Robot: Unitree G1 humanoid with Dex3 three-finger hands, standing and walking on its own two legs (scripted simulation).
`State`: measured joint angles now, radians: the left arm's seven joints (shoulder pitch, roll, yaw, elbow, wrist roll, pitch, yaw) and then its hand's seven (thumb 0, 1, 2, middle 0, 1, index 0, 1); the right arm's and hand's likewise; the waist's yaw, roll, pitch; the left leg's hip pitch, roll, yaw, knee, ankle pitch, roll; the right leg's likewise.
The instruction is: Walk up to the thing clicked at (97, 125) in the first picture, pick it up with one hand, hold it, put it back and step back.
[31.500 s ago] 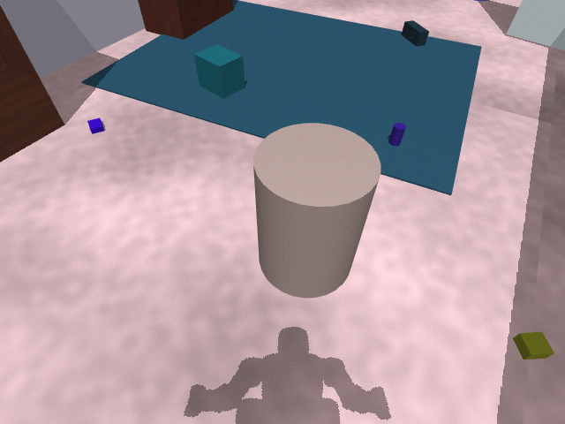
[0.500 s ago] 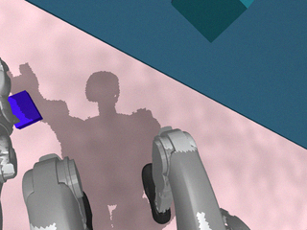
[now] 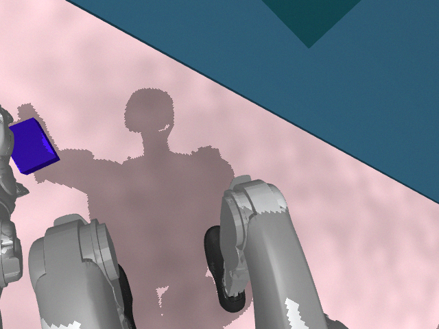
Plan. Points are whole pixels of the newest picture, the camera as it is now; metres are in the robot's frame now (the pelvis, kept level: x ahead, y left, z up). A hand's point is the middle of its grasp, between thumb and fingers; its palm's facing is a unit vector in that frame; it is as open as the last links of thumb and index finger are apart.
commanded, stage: rest palm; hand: left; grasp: from above
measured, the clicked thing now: (30, 146) +0.48 +0.27 -0.30
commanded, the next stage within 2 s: close in 1.12 s
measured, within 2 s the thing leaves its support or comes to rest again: neither
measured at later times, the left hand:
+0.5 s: hand (19, 158) +0.44 +0.27 -0.25, palm faces -0.45 -0.21 -0.87, open 14.4 cm
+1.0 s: hand (23, 153) +0.46 +0.27 -0.27, palm faces -0.42 -0.23 -0.88, open 14.4 cm
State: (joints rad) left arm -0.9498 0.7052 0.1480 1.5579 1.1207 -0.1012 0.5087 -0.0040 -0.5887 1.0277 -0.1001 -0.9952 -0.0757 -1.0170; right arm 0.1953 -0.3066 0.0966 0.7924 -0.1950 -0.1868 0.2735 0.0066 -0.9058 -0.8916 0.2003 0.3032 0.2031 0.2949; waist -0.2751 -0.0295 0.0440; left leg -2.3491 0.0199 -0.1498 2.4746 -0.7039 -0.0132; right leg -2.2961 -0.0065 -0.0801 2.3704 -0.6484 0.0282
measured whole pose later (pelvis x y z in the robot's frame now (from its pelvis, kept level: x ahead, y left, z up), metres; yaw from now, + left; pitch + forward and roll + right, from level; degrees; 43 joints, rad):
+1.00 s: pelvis +0.00 +0.01 -0.01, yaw -5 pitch +29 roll -13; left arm -1.11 0.93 0.24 1.90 1.19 -0.09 0.72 0.00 -0.56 1.01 -0.10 -0.96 -0.08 -0.99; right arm 0.12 -0.34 0.24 0.74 -0.28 -0.34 0.39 0.00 -0.91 -0.90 0.20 0.30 0.20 0.29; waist -0.41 -0.11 0.17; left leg -2.36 0.02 -0.23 2.57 -0.74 0.01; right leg -2.26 0.02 -0.14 2.39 -0.65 0.06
